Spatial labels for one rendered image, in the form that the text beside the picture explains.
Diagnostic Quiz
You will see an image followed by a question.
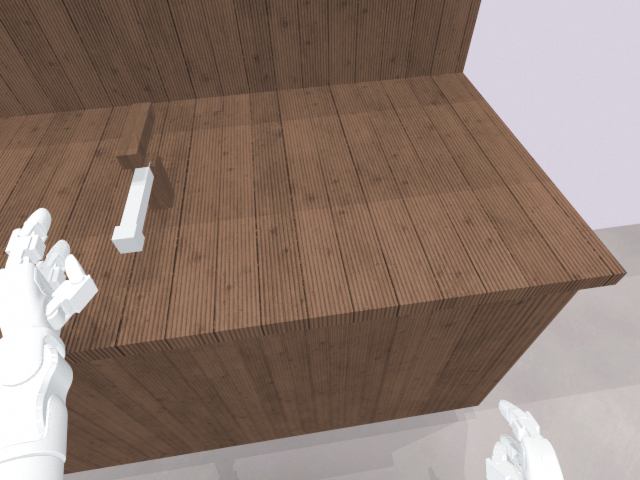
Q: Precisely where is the tap lever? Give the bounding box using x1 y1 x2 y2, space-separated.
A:
111 162 154 254

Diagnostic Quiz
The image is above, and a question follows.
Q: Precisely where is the robot left hand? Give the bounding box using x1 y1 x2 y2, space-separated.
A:
0 208 98 337

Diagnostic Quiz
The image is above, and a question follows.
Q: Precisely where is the counter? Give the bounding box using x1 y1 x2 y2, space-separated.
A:
0 0 627 474

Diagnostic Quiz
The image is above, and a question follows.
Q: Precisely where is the robot left forearm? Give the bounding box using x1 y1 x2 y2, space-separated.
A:
0 327 73 480

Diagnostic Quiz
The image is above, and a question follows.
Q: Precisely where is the robot right hand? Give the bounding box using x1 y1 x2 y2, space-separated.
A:
486 400 564 480

